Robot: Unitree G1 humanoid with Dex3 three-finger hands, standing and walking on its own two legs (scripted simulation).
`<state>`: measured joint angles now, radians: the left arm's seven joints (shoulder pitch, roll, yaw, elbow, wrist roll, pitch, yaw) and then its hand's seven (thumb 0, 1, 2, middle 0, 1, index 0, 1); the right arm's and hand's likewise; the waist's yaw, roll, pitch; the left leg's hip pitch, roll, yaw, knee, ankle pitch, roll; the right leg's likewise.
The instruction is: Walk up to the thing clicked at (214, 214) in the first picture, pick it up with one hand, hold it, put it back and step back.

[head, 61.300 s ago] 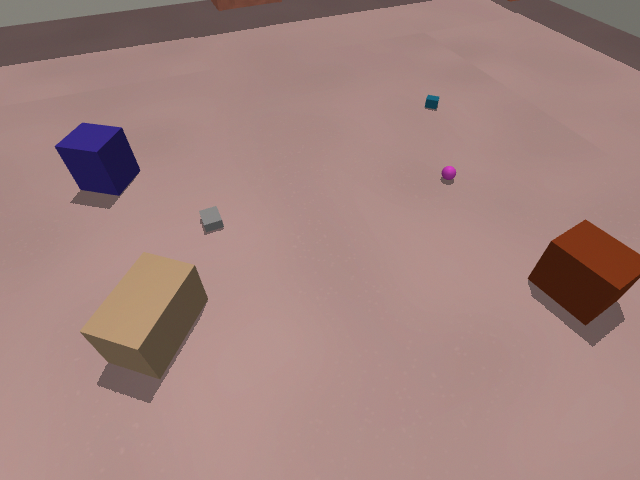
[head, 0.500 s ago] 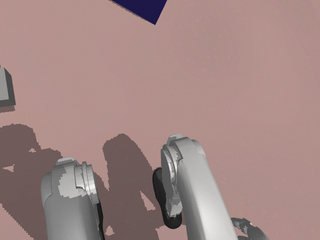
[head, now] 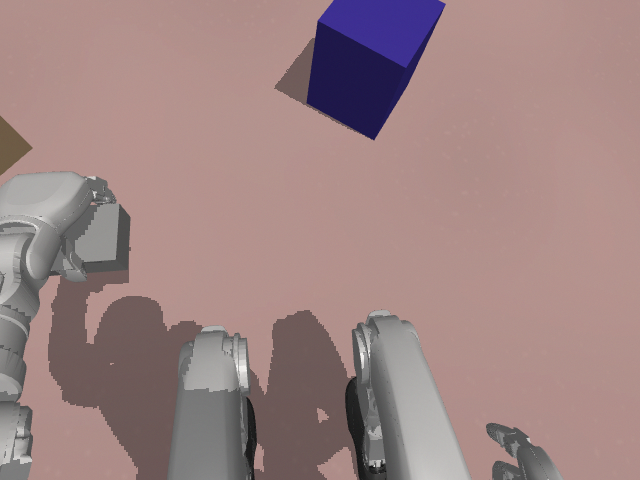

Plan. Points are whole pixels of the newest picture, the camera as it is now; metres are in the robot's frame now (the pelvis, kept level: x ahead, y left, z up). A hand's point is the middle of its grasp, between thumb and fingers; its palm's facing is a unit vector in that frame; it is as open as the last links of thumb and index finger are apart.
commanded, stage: lift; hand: left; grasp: from above
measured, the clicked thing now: (84, 239) +0.44 +0.30 -0.13
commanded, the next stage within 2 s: hold in 1.04 s
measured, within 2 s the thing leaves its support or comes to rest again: neither
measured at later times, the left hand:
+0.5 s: hand out of the picture +0.35 +0.26 +0.11, palm faces -0.45 -0.09 -0.89, open 10.5 cm
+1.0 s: hand out of the picture +0.37 +0.23 +0.21, palm faces -0.44 -0.09 -0.90, open 10.5 cm
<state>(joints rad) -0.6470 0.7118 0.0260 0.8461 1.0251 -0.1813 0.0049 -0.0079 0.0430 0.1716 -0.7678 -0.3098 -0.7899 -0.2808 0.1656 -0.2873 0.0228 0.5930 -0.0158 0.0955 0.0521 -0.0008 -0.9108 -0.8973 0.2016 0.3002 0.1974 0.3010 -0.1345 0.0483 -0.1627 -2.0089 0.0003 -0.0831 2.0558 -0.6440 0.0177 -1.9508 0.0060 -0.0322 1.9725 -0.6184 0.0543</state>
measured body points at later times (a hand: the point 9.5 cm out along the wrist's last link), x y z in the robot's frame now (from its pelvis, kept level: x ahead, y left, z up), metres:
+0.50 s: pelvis +0.01 -0.01 +0.18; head +0.10 +0.00 +0.62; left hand +0.37 +0.26 +0.16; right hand +0.13 -0.27 +0.06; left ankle +0.09 +0.11 -0.41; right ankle +0.11 -0.14 -0.41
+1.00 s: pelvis +0.06 -0.01 +0.28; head +0.11 -0.01 +0.72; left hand +0.39 +0.24 +0.26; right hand +0.16 -0.27 +0.15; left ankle +0.09 +0.11 -0.41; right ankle +0.11 -0.14 -0.41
